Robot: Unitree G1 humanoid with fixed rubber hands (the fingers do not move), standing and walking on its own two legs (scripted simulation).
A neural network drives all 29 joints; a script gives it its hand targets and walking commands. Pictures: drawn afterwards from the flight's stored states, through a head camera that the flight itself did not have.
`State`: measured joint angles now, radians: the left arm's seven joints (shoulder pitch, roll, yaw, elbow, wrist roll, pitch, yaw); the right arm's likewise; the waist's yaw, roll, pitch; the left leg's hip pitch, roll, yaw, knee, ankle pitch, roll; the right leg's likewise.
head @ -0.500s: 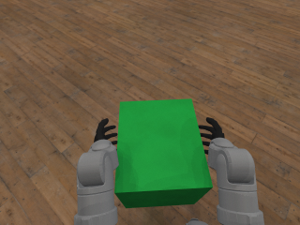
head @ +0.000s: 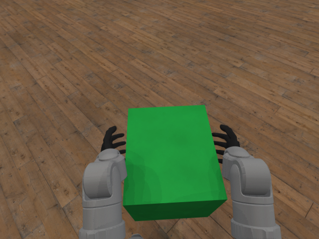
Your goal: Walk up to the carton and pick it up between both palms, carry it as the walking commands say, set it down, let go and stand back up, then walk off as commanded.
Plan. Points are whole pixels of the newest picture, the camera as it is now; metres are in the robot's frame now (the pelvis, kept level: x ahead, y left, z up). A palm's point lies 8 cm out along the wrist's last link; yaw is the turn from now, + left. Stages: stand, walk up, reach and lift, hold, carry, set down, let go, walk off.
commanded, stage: carry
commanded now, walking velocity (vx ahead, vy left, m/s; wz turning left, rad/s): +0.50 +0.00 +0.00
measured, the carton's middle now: (169, 164) +0.33 +0.01 -0.01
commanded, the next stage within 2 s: none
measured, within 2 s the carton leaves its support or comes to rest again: neither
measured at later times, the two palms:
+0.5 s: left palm (126, 65) +0.67 +0.14 +0.08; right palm (207, 64) +0.64 -0.13 +0.08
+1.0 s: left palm (138, 20) +0.99 +0.13 +0.09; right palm (199, 19) +0.99 -0.15 +0.08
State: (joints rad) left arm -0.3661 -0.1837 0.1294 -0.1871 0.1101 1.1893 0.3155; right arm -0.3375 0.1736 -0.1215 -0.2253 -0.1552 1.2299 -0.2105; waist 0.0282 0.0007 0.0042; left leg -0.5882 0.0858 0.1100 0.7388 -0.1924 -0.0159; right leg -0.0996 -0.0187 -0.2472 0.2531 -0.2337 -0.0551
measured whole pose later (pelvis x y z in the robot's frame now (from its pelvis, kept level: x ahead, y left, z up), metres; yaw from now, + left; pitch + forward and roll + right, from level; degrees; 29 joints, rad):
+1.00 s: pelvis +0.69 -0.01 +0.00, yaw +0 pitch +4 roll +1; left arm -0.37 -0.19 0.13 -0.19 0.12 1.20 0.31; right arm -0.33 0.17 -0.12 -0.24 -0.15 1.24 -0.22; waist 0.02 0.00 -0.03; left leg -0.53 0.07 0.16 0.55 -0.13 -0.02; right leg -0.03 -0.06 -0.24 0.26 -0.29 0.00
